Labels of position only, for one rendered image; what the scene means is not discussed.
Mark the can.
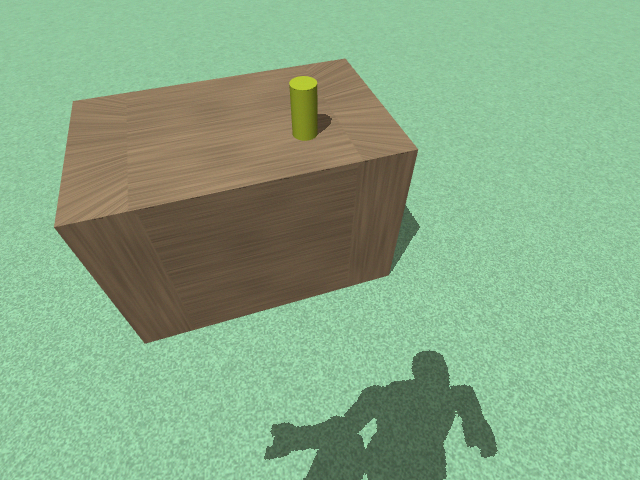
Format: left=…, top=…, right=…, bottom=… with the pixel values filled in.
left=289, top=76, right=318, bottom=141

